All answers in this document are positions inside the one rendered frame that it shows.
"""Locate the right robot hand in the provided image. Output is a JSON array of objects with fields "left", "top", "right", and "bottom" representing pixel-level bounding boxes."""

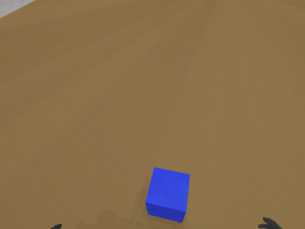
[{"left": 258, "top": 218, "right": 282, "bottom": 229}]

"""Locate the carton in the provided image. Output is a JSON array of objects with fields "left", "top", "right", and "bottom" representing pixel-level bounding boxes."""
[{"left": 146, "top": 167, "right": 190, "bottom": 223}]

